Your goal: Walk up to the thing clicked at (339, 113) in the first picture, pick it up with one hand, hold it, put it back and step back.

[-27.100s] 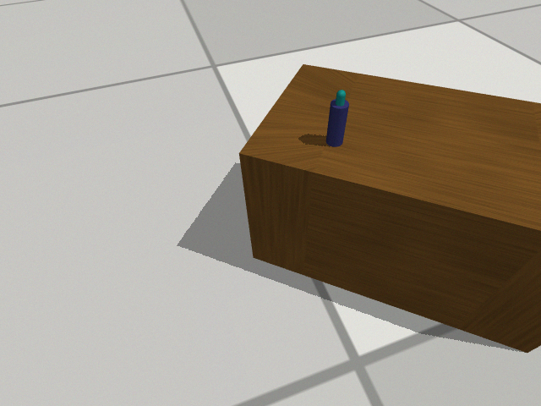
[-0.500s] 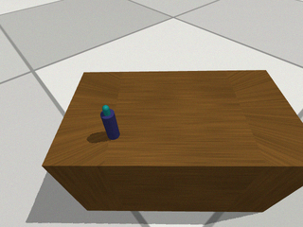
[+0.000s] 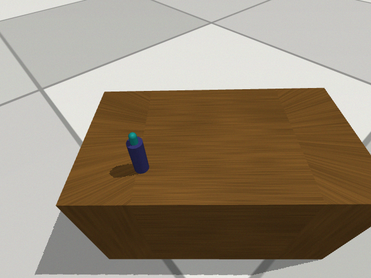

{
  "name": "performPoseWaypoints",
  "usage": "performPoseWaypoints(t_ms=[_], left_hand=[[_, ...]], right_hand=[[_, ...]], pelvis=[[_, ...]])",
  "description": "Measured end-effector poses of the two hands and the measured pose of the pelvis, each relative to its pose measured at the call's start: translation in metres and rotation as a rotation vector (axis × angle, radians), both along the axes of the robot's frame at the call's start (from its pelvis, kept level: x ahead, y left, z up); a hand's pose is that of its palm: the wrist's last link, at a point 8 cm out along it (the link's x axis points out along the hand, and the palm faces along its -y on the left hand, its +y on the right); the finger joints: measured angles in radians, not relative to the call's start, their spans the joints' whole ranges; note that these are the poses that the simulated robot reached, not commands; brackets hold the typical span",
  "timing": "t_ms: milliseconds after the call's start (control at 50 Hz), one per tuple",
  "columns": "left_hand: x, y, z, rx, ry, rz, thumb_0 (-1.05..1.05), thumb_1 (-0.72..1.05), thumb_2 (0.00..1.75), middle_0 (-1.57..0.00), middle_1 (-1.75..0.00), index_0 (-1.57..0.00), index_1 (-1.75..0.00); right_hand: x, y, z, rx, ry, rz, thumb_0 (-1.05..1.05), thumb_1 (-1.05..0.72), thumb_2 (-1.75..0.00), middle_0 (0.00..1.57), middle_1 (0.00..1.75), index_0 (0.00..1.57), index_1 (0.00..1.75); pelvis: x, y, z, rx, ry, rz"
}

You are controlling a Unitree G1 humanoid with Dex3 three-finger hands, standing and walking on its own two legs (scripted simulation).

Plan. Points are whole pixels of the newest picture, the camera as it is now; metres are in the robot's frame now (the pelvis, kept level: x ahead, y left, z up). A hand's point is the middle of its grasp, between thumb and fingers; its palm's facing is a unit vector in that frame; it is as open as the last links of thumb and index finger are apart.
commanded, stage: stand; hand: left
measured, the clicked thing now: (137, 152) +0.51 +0.21 -0.09
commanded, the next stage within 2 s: step back in 1.80 s
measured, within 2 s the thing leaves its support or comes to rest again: neither
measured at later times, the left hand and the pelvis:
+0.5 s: hand out of the picture +0.07 +0.26 -0.16, palm faces -0.03 -0.94 -0.33, open 7.4 cm; pelvis +0.01 +0.01 +0.00, yaw +0 degrees
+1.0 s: hand out of the picture +0.08 +0.26 -0.16, palm faces -0.03 -0.94 -0.33, open 7.4 cm; pelvis +0.02 +0.01 +0.00, yaw +0 degrees
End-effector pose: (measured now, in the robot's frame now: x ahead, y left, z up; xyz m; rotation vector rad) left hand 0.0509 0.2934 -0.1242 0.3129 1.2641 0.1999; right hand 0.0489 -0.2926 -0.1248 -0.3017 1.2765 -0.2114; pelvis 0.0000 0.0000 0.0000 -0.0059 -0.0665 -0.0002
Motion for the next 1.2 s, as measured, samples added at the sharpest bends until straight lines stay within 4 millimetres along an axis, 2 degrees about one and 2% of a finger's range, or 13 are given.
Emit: performPoseWaypoints(t_ms=[380,1200], left_hand=[[0.013,0.005,0.0,-0.009,0.004,-0.007,0.01,0.91,0.9,-0.21,-0.3,-0.2,-0.3],[0.03,0.007,0.003,-0.006,-0.002,-0.008,0.01,0.91,0.9,-0.21,-0.3,-0.2,-0.3]], right_hand=[[0.014,0.007,0.004,-0.004,-0.017,0.0,0.01,-0.9,-0.9,0.2,0.3,0.21,0.3],[0.034,0.003,0.006,-0.009,-0.012,0.015,0.01,-0.9,-0.9,0.2,0.3,0.21,0.3]], pelvis=[[0.007,0.007,0.002,0.003,0.009,-0.007],[0.022,0.007,0.003,0.003,0.029,0.003]])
